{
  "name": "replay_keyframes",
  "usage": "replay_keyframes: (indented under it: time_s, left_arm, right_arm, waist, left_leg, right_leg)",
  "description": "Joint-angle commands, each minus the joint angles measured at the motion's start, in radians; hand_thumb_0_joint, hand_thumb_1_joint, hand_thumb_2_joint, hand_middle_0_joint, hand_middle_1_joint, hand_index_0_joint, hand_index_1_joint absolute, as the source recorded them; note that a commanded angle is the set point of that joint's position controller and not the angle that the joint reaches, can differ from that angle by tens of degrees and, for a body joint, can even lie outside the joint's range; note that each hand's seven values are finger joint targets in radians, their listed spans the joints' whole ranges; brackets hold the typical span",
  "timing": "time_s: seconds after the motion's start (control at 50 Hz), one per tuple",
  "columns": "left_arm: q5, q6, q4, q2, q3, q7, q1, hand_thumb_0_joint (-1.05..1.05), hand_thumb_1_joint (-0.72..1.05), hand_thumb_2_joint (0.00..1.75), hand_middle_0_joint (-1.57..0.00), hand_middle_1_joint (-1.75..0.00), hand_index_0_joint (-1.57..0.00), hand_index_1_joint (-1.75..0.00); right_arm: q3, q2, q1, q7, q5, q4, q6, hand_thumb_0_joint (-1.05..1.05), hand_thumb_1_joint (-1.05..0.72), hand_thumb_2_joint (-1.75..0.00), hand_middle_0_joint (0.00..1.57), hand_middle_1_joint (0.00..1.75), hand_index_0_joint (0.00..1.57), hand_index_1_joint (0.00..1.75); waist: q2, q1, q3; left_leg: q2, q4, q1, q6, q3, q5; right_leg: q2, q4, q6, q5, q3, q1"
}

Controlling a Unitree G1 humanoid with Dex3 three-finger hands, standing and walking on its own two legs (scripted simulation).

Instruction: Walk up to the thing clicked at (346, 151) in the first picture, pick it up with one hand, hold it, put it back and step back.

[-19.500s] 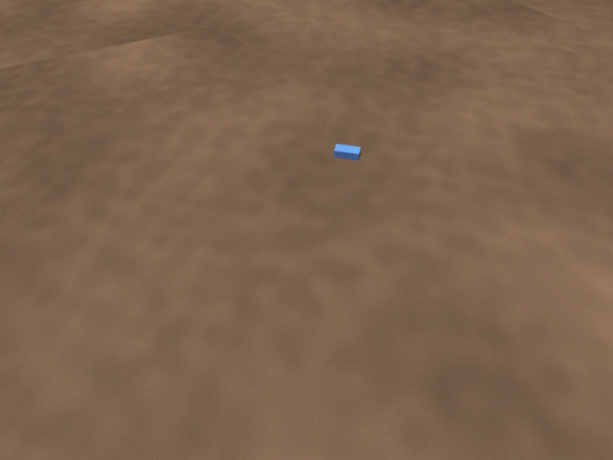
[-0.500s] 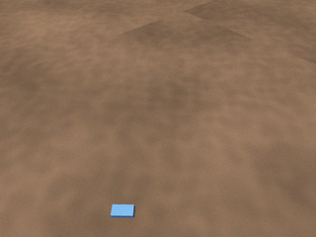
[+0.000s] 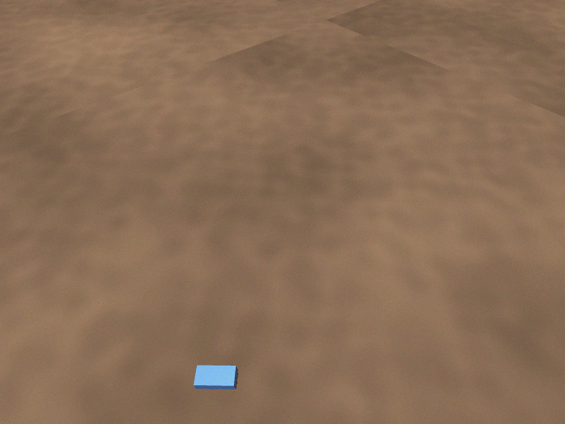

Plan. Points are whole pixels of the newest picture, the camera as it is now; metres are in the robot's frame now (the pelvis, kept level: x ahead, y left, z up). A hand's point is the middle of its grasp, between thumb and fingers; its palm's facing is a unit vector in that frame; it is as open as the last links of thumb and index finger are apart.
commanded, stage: stand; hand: left
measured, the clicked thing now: (216, 377) +0.41 +0.26 -0.76
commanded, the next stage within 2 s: rise first in 1.62 s
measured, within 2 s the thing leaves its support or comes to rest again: neither
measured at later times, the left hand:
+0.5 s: hand out of the picture +0.08 +0.25 -0.15, palm faces -0.05 -0.93 -0.35, open 7.4 cm
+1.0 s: hand out of the picture +0.08 +0.24 -0.16, palm faces -0.04 -0.94 -0.35, open 7.4 cm
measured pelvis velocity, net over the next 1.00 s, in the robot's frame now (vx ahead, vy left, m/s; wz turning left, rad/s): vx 0.00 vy -0.01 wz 0.00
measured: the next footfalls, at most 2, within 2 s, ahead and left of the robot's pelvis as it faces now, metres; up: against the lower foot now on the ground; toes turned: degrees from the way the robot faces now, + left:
none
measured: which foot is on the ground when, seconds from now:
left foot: down 0.00-1.00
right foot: down 0.00-1.00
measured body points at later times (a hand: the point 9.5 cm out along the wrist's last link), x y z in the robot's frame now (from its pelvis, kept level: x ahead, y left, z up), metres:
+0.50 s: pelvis +0.00 -0.01 +0.00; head +0.01 -0.01 +0.45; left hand +0.08 +0.29 -0.13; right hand +0.08 -0.31 -0.14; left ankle +0.00 +0.11 -0.75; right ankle -0.01 -0.12 -0.75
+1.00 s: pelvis +0.00 -0.01 +0.00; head +0.01 -0.01 +0.45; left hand +0.08 +0.29 -0.13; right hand +0.08 -0.31 -0.13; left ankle +0.00 +0.11 -0.75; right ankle -0.01 -0.12 -0.75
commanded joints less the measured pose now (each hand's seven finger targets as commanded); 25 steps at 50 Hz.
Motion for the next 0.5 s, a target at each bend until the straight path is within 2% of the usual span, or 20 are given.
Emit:
replay_keyframes:
  time_s: [0.0, 0.04, 0.36, 0.48]
  left_arm:
    - [-0.007, -0.02, -0.063, 0.213, 0.041, 0.015, -0.037, 0.0, 0.9, 0.9, -0.2, -0.3, -0.2, -0.3]
    - [-0.006, -0.021, -0.066, 0.217, 0.042, 0.015, -0.038, 0.0, 0.9, 0.9, -0.2, -0.3, -0.2, -0.3]
    - [-0.007, -0.02, -0.068, 0.221, 0.043, 0.017, -0.039, 0.0, 0.9, 0.9, -0.2, -0.3, -0.2, -0.3]
    - [-0.008, -0.024, -0.069, 0.22, 0.042, 0.018, -0.043, 0.0, 0.9, 0.9, -0.2, -0.3, -0.2, -0.3]
  right_arm:
    - [-0.04, -0.211, -0.043, -0.011, -0.002, -0.054, -0.018, 0.0, -0.9, -0.9, 0.2, 0.3, 0.2, 0.3]
    - [-0.039, -0.208, -0.039, -0.011, -0.004, -0.056, -0.018, 0.0, -0.9, -0.9, 0.2, 0.3, 0.2, 0.3]
    - [-0.031, -0.209, -0.029, -0.013, -0.003, -0.055, -0.02, 0.0, -0.9, -0.9, 0.2, 0.3, 0.2, 0.3]
    - [-0.032, -0.211, -0.023, -0.014, -0.004, -0.058, -0.017, 0.0, -0.9, -0.9, 0.2, 0.3, 0.2, 0.3]
  waist:
    - [-0.01, 0.002, -0.053]
    - [-0.015, 0.001, -0.074]
    - [-0.011, 0.004, -0.066]
    - [-0.015, 0.002, -0.08]
  left_leg:
    - [0.132, -0.039, 0.017, 0.014, -0.114, 0.093]
    - [0.135, -0.029, 0.027, 0.017, -0.11, 0.116]
    - [0.137, -0.028, 0.02, 0.012, -0.11, 0.145]
    - [0.136, -0.017, 0.024, 0.013, -0.105, 0.164]
  right_leg:
    - [-0.133, -0.047, -0.023, 0.087, 0.105, -0.034]
    - [-0.137, -0.043, -0.024, 0.119, 0.107, -0.022]
    - [-0.133, -0.035, -0.023, 0.145, 0.104, -0.022]
    - [-0.137, -0.039, -0.021, 0.191, 0.105, -0.005]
